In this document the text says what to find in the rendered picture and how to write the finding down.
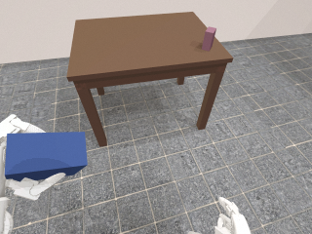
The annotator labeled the robot left forearm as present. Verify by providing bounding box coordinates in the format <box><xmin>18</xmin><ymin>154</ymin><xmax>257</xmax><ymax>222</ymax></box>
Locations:
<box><xmin>0</xmin><ymin>197</ymin><xmax>14</xmax><ymax>234</ymax></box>

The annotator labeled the sponge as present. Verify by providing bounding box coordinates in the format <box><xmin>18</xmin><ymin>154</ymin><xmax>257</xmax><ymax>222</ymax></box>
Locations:
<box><xmin>4</xmin><ymin>132</ymin><xmax>88</xmax><ymax>182</ymax></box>

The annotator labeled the table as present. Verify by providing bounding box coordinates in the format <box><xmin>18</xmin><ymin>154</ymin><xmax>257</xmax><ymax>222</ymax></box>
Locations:
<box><xmin>66</xmin><ymin>12</ymin><xmax>234</xmax><ymax>147</ymax></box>

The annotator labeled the robot right hand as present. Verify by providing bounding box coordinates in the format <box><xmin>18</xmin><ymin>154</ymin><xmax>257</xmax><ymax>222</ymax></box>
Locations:
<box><xmin>214</xmin><ymin>197</ymin><xmax>252</xmax><ymax>234</ymax></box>

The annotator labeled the robot left hand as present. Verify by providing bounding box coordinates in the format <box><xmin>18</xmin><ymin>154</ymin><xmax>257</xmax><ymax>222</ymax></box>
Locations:
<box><xmin>0</xmin><ymin>114</ymin><xmax>66</xmax><ymax>201</ymax></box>

